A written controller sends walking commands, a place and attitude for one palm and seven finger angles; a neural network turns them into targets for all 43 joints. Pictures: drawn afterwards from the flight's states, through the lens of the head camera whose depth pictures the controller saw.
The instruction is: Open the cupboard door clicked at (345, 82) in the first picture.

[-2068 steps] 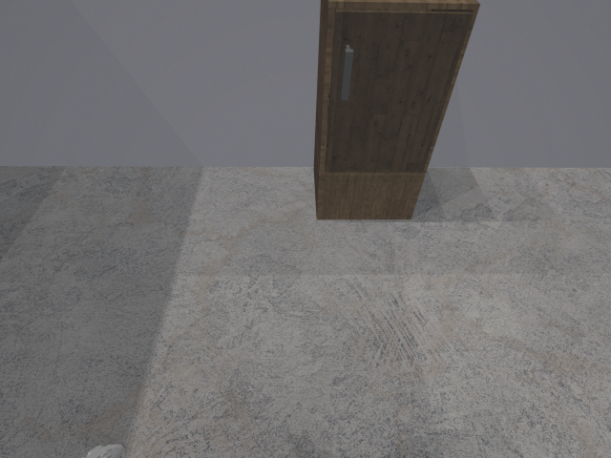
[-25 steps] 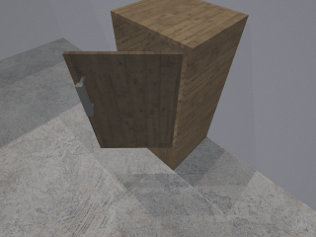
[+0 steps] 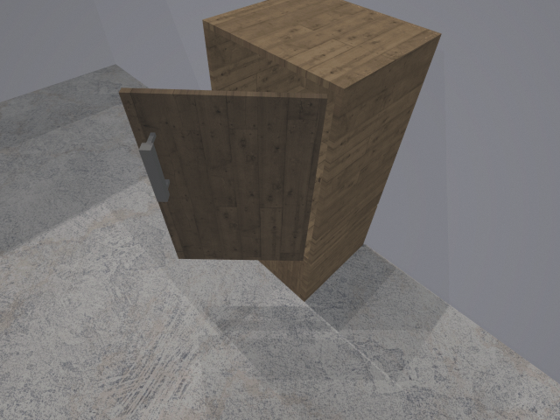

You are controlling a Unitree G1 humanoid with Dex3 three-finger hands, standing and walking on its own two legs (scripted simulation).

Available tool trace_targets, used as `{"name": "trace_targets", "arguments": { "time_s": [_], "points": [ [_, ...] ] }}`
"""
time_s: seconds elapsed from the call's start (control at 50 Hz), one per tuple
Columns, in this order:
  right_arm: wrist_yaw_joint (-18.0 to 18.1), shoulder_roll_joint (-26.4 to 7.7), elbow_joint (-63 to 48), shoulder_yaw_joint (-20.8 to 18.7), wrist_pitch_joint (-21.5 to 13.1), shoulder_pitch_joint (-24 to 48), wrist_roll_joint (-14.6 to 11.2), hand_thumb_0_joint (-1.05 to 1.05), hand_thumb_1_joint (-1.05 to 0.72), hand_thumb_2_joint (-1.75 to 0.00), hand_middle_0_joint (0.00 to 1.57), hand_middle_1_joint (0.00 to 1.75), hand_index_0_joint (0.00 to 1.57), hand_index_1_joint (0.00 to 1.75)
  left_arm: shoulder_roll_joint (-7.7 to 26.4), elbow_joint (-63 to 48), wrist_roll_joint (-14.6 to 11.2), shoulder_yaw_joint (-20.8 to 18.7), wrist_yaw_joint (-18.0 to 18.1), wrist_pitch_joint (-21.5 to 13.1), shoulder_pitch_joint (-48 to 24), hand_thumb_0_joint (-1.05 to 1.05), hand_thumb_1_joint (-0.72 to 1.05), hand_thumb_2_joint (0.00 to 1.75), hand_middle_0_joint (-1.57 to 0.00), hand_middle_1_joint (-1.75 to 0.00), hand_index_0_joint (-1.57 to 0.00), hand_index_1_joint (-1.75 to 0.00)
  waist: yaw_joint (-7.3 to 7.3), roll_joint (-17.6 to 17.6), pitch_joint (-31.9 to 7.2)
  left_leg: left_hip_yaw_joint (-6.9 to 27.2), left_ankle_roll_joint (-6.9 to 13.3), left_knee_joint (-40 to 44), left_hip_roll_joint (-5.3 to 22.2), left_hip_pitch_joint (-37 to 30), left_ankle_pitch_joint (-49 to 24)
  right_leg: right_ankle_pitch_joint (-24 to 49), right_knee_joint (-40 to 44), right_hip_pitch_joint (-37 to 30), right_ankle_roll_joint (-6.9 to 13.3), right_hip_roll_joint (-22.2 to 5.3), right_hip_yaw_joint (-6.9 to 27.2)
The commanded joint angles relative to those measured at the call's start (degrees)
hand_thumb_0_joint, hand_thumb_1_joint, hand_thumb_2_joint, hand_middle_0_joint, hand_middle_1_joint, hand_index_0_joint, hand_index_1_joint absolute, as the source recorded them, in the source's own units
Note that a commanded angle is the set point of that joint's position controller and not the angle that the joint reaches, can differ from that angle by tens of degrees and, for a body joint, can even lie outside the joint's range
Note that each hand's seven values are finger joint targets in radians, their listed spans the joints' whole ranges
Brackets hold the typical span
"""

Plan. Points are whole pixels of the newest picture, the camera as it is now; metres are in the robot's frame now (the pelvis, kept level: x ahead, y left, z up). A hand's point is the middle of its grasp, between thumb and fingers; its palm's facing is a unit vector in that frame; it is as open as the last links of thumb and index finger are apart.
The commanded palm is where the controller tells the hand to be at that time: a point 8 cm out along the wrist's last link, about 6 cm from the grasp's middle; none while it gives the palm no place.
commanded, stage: look again from close up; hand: left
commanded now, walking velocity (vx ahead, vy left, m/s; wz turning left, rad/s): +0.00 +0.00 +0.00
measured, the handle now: (157, 167) +0.62 +0.32 -0.05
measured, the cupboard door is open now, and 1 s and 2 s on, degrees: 45 45 45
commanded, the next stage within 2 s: shuffle to correct the standing spot in 0.48 s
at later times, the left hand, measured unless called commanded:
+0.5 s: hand out of the picture +0.03 +0.20 -0.18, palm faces +0.01 -0.98 -0.22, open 7.4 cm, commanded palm none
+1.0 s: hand out of the picture +0.00 +0.23 -0.20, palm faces +0.09 -0.98 -0.17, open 7.4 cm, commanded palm none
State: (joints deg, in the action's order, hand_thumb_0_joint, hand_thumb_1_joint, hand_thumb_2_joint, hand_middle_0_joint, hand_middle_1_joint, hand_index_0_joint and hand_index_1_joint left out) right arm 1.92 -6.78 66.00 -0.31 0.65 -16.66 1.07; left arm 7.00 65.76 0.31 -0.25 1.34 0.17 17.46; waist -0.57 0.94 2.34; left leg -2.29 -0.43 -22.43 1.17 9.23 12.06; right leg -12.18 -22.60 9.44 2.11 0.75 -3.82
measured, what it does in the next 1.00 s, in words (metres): lifts its right foot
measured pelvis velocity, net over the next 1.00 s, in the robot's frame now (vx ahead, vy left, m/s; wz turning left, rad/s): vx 0.05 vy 0.06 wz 0.03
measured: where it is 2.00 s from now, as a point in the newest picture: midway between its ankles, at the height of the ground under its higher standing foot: outside the picture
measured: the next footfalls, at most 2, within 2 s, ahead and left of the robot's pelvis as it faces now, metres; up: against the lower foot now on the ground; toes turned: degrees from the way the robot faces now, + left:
right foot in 1.32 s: +0.20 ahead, -0.01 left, +0.00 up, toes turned +9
left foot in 1.66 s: +0.12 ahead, +0.20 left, +0.00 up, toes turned +7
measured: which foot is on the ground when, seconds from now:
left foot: down 0.00-1.00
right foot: down 0.00-0.92, up 0.94-1.00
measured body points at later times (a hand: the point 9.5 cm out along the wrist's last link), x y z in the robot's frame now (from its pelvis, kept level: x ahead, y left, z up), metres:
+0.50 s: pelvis +0.01 +0.03 -0.01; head +0.01 +0.02 +0.44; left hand +0.03 +0.25 -0.16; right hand +0.01 -0.19 -0.17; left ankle +0.00 +0.12 -0.74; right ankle +0.00 -0.09 -0.74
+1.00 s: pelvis +0.05 +0.06 -0.01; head +0.07 +0.08 +0.43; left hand +0.00 +0.29 -0.18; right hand +0.07 -0.18 -0.16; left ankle +0.03 +0.13 -0.74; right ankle +0.00 -0.07 -0.70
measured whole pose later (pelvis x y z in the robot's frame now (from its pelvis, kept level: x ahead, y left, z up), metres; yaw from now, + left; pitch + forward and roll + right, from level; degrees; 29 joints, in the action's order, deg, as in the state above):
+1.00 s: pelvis +0.05 +0.06 -0.01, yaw +2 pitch +0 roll +0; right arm 0.6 -10.0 59.0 -0.8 -2.2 -17.7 1.6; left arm 9.5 62.3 1.8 -2.5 1.0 1.0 21.0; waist -1.2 2.2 1.6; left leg -6.7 4.5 -32.7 -1.1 13.8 19.3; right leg -30.1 -53.1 19.5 1.3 -3.7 -3.5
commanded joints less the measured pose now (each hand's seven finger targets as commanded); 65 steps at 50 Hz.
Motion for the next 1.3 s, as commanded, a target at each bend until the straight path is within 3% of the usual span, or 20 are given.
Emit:
{"name": "trace_targets", "arguments": {
  "time_s": [0.0, 0.02, 0.04, 0.16, 0.34, 0.56, 0.62, 0.68, 0.72, 0.76, 0.82, 0.86, 0.88, 0.9, 0.92, 0.96, 1.02, 1.16, 1.24, 1.28],
  "points": [
    [-0.67, -3.9, -6.54, -0.32, -1.95, -1.58, -0.62, 0.0, -0.9, -0.9, 0.2, 0.3, 0.2, 0.3, 9.83, -2.98, 0.57, -0.76, 2.49, -3.44, 4.81, 0.0, 0.9, 0.9, -0.2, -0.3, -0.2, -0.3, 1.98, -3.98, -3.82, 2.54, 0.08, -7.21, 2.27, 3.28, 5.04, 12.27, 3.6, 0.93, 1.51, -12.68, 12.58],
    [-0.86, -4.0, -6.3, -0.26, -1.51, -1.04, -0.02, 0.0, -0.9, -0.9, 0.2, 0.3, 0.2, 0.3, 9.83, -3.72, 0.68, -1.01, 1.89, -3.44, 2.78, 0.0, 0.9, 0.9, -0.2, -0.3, -0.2, -0.3, 1.33, -5.08, -1.08, 2.29, 0.45, -6.63, 1.85, 2.61, 4.89, 4.66, 4.12, 3.96, 2.3, -11.97, 11.88],
    [-0.85, -4.22, -6.24, -0.11, -1.8, -3.44, -0.05, 0.0, -0.9, -0.9, 0.2, 0.3, 0.2, 0.3, 8.71, -3.7, 0.66, -0.74, 1.66, -3.32, 1.72, 0.0, 0.9, 0.9, -0.2, -0.3, -0.2, -0.3, 2.54, -3.98, -1.53, 2.94, 0.83, -5.47, 2.73, 2.22, 2.87, -3.64, 3.38, 5.99, 2.49, -9.99, 9.94],
    [-0.2, -6.27, -6.68, 0.25, -3.2, -5.05, -0.1, 0.0, -0.9, -0.9, 0.2, 0.3, 0.2, 0.3, 5.32, -3.92, 0.42, -0.24, 1.08, -2.58, 3.03, 0.0, 0.9, 0.9, -0.2, -0.3, -0.2, -0.3, 0.94, -1.03, -0.68, 5.63, 2.62, -1.15, 5.13, 5.02, -7.02, 3.21, -2.5, 2.06, 0.9, -5.89, 5.92],
    [-0.08, -7.05, -5.2, 0.46, -3.18, -4.07, -0.12, 0.0, -0.9, -0.9, 0.2, 0.3, 0.2, 0.3, 6.46, -4.72, 0.37, -0.33, 1.01, -1.74, 2.2, 0.0, 0.9, 0.9, -0.2, -0.3, -0.2, -0.3, 0.18, -0.88, 3.6, 5.76, 2.98, 2.33, 4.75, 5.9, -4.67, 2.16, -1.87, 2.9, 0.16, -6.1, 5.96],
    [-0.07, -7.4, -4.28, 0.32, -3.15, -3.16, -0.16, 0.0, -0.9, -0.9, 0.2, 0.3, 0.2, 0.3, 7.19, -4.86, 0.39, -0.48, 0.81, -1.65, 1.91, 0.0, 0.9, 0.9, -0.2, -0.3, -0.2, -0.3, 0.32, -0.74, 0.39, 4.78, 2.91, 2.4, 4.8, 2.81, -5.32, 4.25, -1.09, 1.85, 0.08, -6.53, 6.43],
    [-0.45, -7.92, -4.56, 0.09, -2.4, -3.11, -0.05, 0.0, -0.9, -0.9, 0.2, 0.3, 0.2, 0.3, 7.96, -5.32, 0.87, -1.1, 0.62, -1.28, 2.13, 0.0, 0.9, 0.9, -0.2, -0.3, -0.2, -0.3, -0.03, -1.16, 2.18, 4.68, 3.34, 1.34, 3.89, 5.84, 4.64, -6.08, -1.98, 2.55, 0.74, -6.63, 6.39],
    [-0.97, -7.76, -6.29, -0.26, -1.52, -2.04, 0.23, 0.0, -0.9, -0.9, 0.2, 0.3, 0.2, 0.3, 9.71, -5.96, 1.11, -2.09, 0.25, -0.97, 3.34, 0.0, 0.9, 0.9, -0.2, -0.3, -0.2, -0.3, -0.5, 1.77, 5.33, 2.83, 2.98, -3.25, 0.93, 11.95, 13.41, -18.47, 1.45, 4.02, 2.6, -9.86, 10.6],
    [-1.21, -7.12, -7.59, -0.64, -1.0, -1.28, 0.34, 0.0, -0.9, -0.9, 0.2, 0.3, 0.2, 0.3, 11.81, -6.33, 1.13, -3.21, 0.37, -0.88, 5.64, 0.0, 0.9, 0.9, -0.2, -0.3, -0.2, -0.3, -1.42, 8.34, 5.44, -0.62, 2.15, -12.36, -1.3, 16.34, 12.94, -24.59, 6.95, 2.1, 5.25, -15.49, 17.58],
    [-1.53, -7.01, -9.14, -0.91, -1.1, 1.18, 0.36, 0.0, -0.9, -0.9, 0.2, 0.3, 0.2, 0.3, 12.48, -6.8, 1.31, -4.22, 0.72, -1.32, 7.22, 0.0, 0.9, 0.9, -0.2, -0.3, -0.2, -0.3, -2.52, 10.31, 6.24, -0.26, 1.97, -21.08, -0.16, 20.33, 14.19, -20.15, 10.51, 1.43, 8.56, -21.12, 22.89],
    [-2.06, -5.5, -9.53, -0.96, -2.01, 0.35, -0.03, 0.0, -0.9, -0.9, 0.2, 0.3, 0.2, 0.3, 12.26, -7.27, 1.71, -4.47, 0.71, -2.18, 5.95, 0.0, 0.9, 0.9, -0.2, -0.3, -0.2, -0.3, -0.92, 6.17, 3.46, -0.39, 1.99, -15.27, 0.87, 15.23, 13.44, -4.04, 4.97, 1.02, 8.78, -20.57, 16.56],
    [-1.92, -4.66, -7.02, -0.52, -2.84, -6.26, -0.18, 0.0, -0.9, -0.9, 0.2, 0.3, 0.2, 0.3, 10.98, -7.84, 1.37, -4.03, 0.39, -1.82, 2.91, 0.0, 0.9, 0.9, -0.2, -0.3, -0.2, -0.3, 1.81, 4.39, 0.59, -2.69, 1.85, -3.5, -1.33, 0.41, 4.88, -2.43, -3.09, 7.9, 4.92, -14.07, 7.44],
    [-1.52, -7.48, -5.71, -1.05, -3.33, -10.58, 0.09, 0.0, -0.9, -0.9, 0.2, 0.3, 0.2, 0.3, 8.59, -8.45, 1.2, -3.56, 0.19, -1.45, 2.28, 0.0, 0.9, 0.9, -0.2, -0.3, -0.2, -0.3, 3.41, -3.99, -1.25, 3.43, 3.36, 0.45, 2.93, -5.99, 2.08, -6.1, -12.43, 12.8, 2.42, -8.86, 2.36],
    [-1.0, -12.73, -5.27, -2.39, -3.42, -14.38, 0.85, 0.0, -0.9, -0.9, 0.2, 0.3, 0.2, 0.3, 5.74, -9.84, 0.92, -3.05, -0.23, -1.31, 1.45, 0.0, 0.9, 0.9, -0.2, -0.3, -0.2, -0.3, 4.5, -18.99, -2.0, 19.79, 9.28, 5.18, 14.96, -11.36, -2.0, -18.59, -26.5, 23.7, -0.79, -2.07, -4.79],
    [-0.76, -12.99, -4.96, -2.47, -2.88, -17.03, 0.67, 0.0, -0.9, -0.9, 0.2, 0.3, 0.2, 0.3, 5.99, -11.32, 1.56, -2.8, 0.05, -1.5, -1.28, 0.0, 0.9, 0.9, -0.2, -0.3, -0.2, -0.3, 5.59, -17.67, -0.98, 23.83, 13.89, 7.15, 19.18, -11.9, -5.72, -25.16, -36.25, 28.66, -0.08, -1.89, -1.35],
    [-0.43, -9.92, -6.35, -1.53, -3.3, -11.91, 0.54, 0.0, -0.9, -0.9, 0.2, 0.3, 0.2, 0.3, 6.02, -10.52, 1.52, -2.95, -0.33, -1.64, -3.71, 0.0, 0.9, 0.9, -0.2, -0.3, -0.2, -0.3, 3.89, -8.54, 3.6, 21.3, 15.91, 7.93, 17.9, -4.9, -5.73, -19.65, -43.02, 29.91, 0.53, -5.65, 1.53],
    [-0.14, -7.98, -7.52, -0.75, -4.52, -7.59, 0.53, 0.0, -0.9, -0.9, 0.2, 0.3, 0.2, 0.3, 3.73, -8.73, 1.52, -2.39, -1.21, -1.55, -1.34, 0.0, 0.9, 0.9, -0.2, -0.3, -0.2, -0.3, 0.8, -3.73, 2.87, 12.42, 14.2, 8.29, 13.64, -3.18, -19.46, -10.79, -41.9, 26.31, -0.73, -6.2, 0.29],
    [0.58, -8.19, -6.36, -0.66, -4.48, -8.32, 0.52, 0.0, -0.9, -0.9, 0.2, 0.3, 0.2, 0.3, 3.01, -9.77, 0.89, -1.68, -0.01, -0.67, -4.23, 0.0, 0.9, 0.9, -0.2, -0.3, -0.2, -0.3, 0.64, -4.36, -0.11, 4.39, 11.2, 3.15, 11.64, -5.97, -47.5, -5.56, -24.17, 17.67, -2.0, -3.77, -0.7],
    [0.87, -8.52, -5.97, -1.46, -3.39, -7.56, 0.13, 0.0, -0.9, -0.9, 0.2, 0.3, 0.2, 0.3, 5.01, -10.35, 0.93, -1.97, 0.92, -0.79, -3.92, 0.0, 0.9, 0.9, -0.2, -0.3, -0.2, -0.3, -0.01, -5.59, -1.36, 4.71, 8.12, -1.49, 11.37, -7.47, -51.55, -0.31, -11.77, 10.82, -1.44, -2.74, -0.94],
    [0.76, -8.2, -6.27, -2.02, -2.96, -7.19, -0.47, 0.0, -0.9, -0.9, 0.2, 0.3, 0.2, 0.3, 6.93, -9.68, 1.08, -2.48, 1.25, -1.28, 0.06, 0.0, 0.9, 0.9, -0.2, -0.3, -0.2, -0.3, -2.03, -2.91, -3.39, 4.26, 5.22, -7.12, 9.48, -5.37, -44.19, 10.78, -4.23, 3.24, -1.11, -3.89, 0.2]
  ]
}}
